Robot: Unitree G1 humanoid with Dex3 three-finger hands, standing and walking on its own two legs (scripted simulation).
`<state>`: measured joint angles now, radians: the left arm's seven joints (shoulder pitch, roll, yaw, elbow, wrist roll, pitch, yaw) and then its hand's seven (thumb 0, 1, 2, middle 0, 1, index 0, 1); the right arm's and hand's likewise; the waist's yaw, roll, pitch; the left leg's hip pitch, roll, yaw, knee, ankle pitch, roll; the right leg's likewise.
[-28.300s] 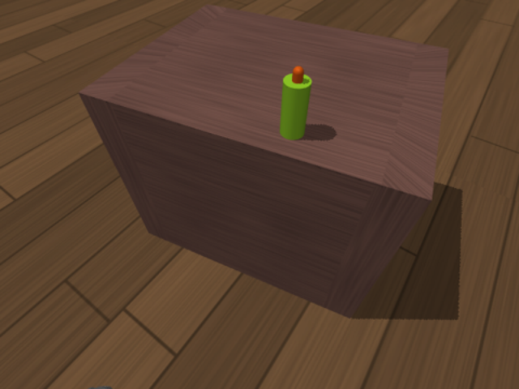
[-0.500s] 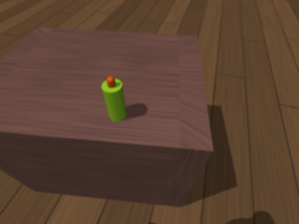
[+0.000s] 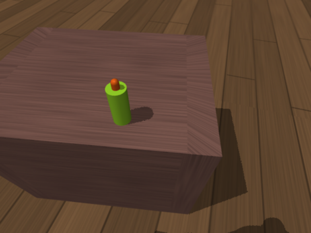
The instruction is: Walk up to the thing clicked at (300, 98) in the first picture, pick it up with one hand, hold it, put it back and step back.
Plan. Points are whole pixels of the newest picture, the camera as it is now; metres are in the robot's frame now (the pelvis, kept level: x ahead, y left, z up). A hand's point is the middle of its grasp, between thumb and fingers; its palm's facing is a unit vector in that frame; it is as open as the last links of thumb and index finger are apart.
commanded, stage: stand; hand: left
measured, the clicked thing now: (118, 101) +0.46 +0.13 +0.05
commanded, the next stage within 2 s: step back in 0.62 s
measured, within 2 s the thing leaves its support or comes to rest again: neither
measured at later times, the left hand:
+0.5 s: hand out of the picture +0.07 +0.25 -0.16, palm faces -0.03 -0.94 -0.35, open 7.4 cm
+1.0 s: hand out of the picture +0.06 +0.28 -0.17, palm faces -0.03 -0.92 -0.40, open 7.4 cm
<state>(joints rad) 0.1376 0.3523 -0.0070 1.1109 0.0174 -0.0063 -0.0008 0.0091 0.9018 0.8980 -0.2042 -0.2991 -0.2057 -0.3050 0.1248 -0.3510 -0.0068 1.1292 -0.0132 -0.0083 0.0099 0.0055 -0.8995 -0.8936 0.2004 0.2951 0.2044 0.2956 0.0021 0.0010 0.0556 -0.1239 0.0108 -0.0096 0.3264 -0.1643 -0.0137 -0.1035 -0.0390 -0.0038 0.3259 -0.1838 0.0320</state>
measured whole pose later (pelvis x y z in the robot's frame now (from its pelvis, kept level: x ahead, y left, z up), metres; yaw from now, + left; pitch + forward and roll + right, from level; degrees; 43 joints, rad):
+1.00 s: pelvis -0.06 +0.01 -0.03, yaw +1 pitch -1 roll +0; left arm 0.05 0.38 0.05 0.92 0.04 0.04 0.01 0.01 0.90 0.90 -0.21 -0.30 -0.21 -0.30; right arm 0.11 -0.42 -0.07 0.95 0.01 0.05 0.02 0.00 -0.90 -0.89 0.20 0.29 0.20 0.30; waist -0.01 -0.01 0.17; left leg -0.37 -0.05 -0.05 0.90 -0.49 0.04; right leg -0.37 -0.08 0.00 0.65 -0.26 0.02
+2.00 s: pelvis -0.29 +0.04 -0.02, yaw -2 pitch -2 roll -1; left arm 0.15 0.41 0.09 0.80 0.02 0.07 0.01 0.01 0.90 0.90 -0.20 -0.30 -0.21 -0.30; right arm 0.15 -0.35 -0.04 0.85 -0.03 0.01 -0.01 0.01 -0.90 -0.89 0.20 0.30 0.21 0.30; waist 0.02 -0.05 0.17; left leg -0.31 0.01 -0.01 0.58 -0.24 0.02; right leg -0.47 0.12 0.16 1.21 -0.50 0.01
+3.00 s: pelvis -0.62 -0.03 -0.02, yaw -2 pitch -3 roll +1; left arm 0.23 0.36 0.05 0.94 0.05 0.02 0.01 0.01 0.90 0.90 -0.21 -0.30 -0.21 -0.30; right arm 0.12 -0.42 -0.05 0.88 -0.02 0.06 -0.01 0.01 -0.90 -0.89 0.20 0.30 0.20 0.30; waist 0.05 0.03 0.12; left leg -0.50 -0.06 -0.14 0.98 -0.45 0.00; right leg -0.26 0.01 0.04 0.65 -0.35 -0.02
